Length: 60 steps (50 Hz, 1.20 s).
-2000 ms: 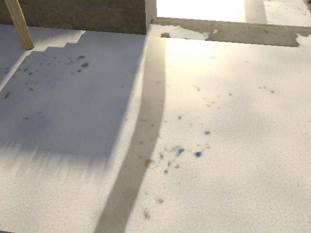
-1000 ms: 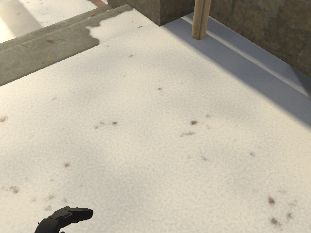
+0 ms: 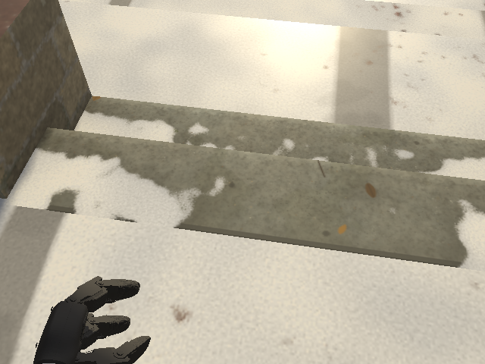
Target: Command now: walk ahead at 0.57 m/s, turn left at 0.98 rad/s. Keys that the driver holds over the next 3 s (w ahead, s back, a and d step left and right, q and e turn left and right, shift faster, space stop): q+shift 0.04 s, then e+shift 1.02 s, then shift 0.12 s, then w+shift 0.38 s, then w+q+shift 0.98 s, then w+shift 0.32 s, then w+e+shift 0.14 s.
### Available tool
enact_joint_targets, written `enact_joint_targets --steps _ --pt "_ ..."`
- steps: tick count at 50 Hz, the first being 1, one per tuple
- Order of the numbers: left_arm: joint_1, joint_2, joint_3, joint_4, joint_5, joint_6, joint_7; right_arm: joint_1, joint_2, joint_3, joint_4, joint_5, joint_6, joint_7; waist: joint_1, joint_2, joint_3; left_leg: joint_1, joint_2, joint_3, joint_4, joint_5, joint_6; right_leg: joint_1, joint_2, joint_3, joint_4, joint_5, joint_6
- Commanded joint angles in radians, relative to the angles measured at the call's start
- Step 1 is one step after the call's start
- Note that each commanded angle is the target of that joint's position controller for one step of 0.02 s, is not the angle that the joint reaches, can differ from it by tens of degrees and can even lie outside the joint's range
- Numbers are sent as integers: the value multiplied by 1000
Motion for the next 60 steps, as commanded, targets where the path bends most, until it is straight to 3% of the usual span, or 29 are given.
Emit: enact_joint_targets --steps 1,2,3,4,6,9,11,13,15,17,18,19,20,21,23,26,31,34,36,37,38,39,40,42,44,46,52,59,60 --pt "480 317 111 47 21 0 11 74 -30 11 -178 39 -2 -30 159 -378 -625 -635 2 126 791 -141 -62 1062 -550 643 38 579 -197" --pt "361 205 97 3 5 15 14 13 -87 0 -134 -2 18 -35 161 -179 -527 -651 103 156 768 7 -64 905 -458 507 -10 430 -190" --pt "314 109 65 13 -3 17 11 -89 -92 0 -143 -23 26 -18 179 -143 -360 -662 108 188 712 80 -80 749 -358 345 -35 450 -178" --pt "313 75 53 40 1 19 5 -119 -63 6 -149 -32 33 -1 163 -111 -267 -680 127 185 679 95 -95 659 -301 257 -58 466 -174" --pt "371 100 59 103 -24 5 4 -150 5 28 -170 -46 54 28 151 -150 -167 -640 130 152 579 71 -107 504 -255 184 -113 574 -192" --pt "330 123 63 142 -28 -13 -15 -132 35 51 -166 -54 59 29 86 -113 -175 -538 108 149 367 120 -107 384 -239 130 -162 657 -217" --pt "258 123 61 146 -34 -2 -26 -153 44 73 -169 -53 59 31 53 -140 -176 -386 136 245 128 252 -108 275 -150 37 -183 624 -188" --pt "287 152 75 161 -39 16 -35 -213 35 83 -177 -41 60 27 80 -175 -158 -304 125 265 19 360 -115 245 -111 37 -180 530 -171" --pt "308 194 96 162 -47 36 -38 -241 7 81 -188 -34 57 15 81 -146 -139 -253 128 249 -75 408 -107 237 -113 84 -137 408 -152" --pt "327 192 105 155 -57 57 -34 -222 -19 75 -185 -46 37 -3 71 -94 -121 -142 151 235 -219 506 -86 191 -70 123 -38 190 -104" --pt "364 150 99 140 -58 61 -34 -209 -66 65 -197 -56 26 -15 85 7 -145 -64 293 128 -251 690 -58 135 -7 105 75 -38 -64" --pt "430 76 85 117 -51 69 -27 -183 -117 63 -223 -57 22 -22 111 199 -206 18 563 -59 -252 1019 -4 50 94 9 301 -552 -34" --pt "529 98 91 125 -47 94 -9 -162 -136 42 -223 -28 46 -31 106 287 -309 -2 664 -126 -285 1035 125 31 125 -52 518 -720 -37" --pt "495 148 105 137 -26 116 -4 -195 -75 54 -236 -10 57 -38 107 189 -260 -49 605 -105 -335 814 139 -7 80 -34 613 -658 -37" --pt "440 145 119 137 -27 143 -9 -316 3 78 -247 -24 63 -50 163 154 -118 -172 490 44 -405 636 92 -14 40 -35 649 -532 -3" --pt "429 124 124 125 -37 172 -22 -331 14 73 -248 -37 52 -57 179 142 -122 -219 465 184 -404 728 101 38 34 -64 702 -457 29" --pt "300 74 106 50 -43 188 -57 -297 -6 52 -232 -47 42 -49 143 166 -125 -207 486 292 -386 568 73 110 -4 -87 426 -416 9" --pt "258 94 109 13 -50 188 -70 -268 -51 28 -223 -50 46 -32 122 189 -144 -207 517 331 -340 533 44 210 19 -146 272 -443 -19" --pt "275 100 114 7 -53 182 -74 -267 -75 14 -221 -37 53 -20 147 156 -147 -240 519 381 -254 472 -10 311 40 -176 106 -373 -43" --pt "320 120 121 26 -47 175 -68 -239 -70 9 -212 -33 59 -14 165 86 -144 -311 488 426 -155 363 -74 403 56 -139 -7 -309 -61" --pt "359 205 141 34 -34 163 -51 -195 -37 12 -212 -32 70 -4 175 -165 -83 -491 389 509 91 107 -156 463 -106 142 -204 -240 -106" --pt "354 373 178 -6 -29 159 -40 -262 14 33 -303 -33 86 -15 173 -366 -25 -755 212 429 263 -170 -224 424 -350 553 -221 111 -258" --pt "406 340 187 3 -24 162 -29 -358 -21 32 -313 -46 97 -26 240 -212 -59 -741 227 275 395 -146 -208 414 -335 497 -213 129 -322" --pt "255 262 157 -9 -27 169 -14 -301 -25 29 -271 -24 87 -24 139 -154 -19 -701 245 224 377 88 -183 346 -184 316 -199 -23 -254" --pt "182 218 143 -29 -41 167 -10 -250 -52 19 -229 -50 77 -22 116 -152 -77 -644 217 244 401 176 -177 357 -110 256 -161 100 -226" --pt "223 216 143 -16 -46 161 -17 -246 -40 24 -220 -47 80 -15 128 -93 -120 -628 200 236 384 181 -177 390 -101 274 -139 148 -225" --pt "293 248 159 2 -37 161 -19 -317 -30 41 -237 -36 82 -18 177 -117 -110 -633 153 188 176 162 -165 446 -93 445 -126 7 -245" --pt "245 224 144 17 -29 155 -25 -260 -39 47 -209 -12 68 -29 149 -149 -135 -338 114 206 -58 143 -116 349 -57 495 -77 200 -197" --pt "246 219 143 23 -34 156 -25 -212 -34 49 -195 -18 64 -28 123 -123 -172 -227 110 216 -152 165 -104 304 -27 497 -86 -69 -184"
Next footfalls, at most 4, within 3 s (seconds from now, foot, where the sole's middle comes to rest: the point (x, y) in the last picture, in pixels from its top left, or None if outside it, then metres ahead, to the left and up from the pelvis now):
0.36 left None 0.29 0.08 -0.75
0.76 right None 0.17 -0.14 -0.75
1.24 left None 0.29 0.00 -0.75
1.68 right None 0.23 -0.30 -0.75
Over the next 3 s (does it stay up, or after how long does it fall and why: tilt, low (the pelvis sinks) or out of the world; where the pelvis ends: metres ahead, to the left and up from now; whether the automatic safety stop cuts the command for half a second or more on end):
stays up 1.21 -0.47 -0.13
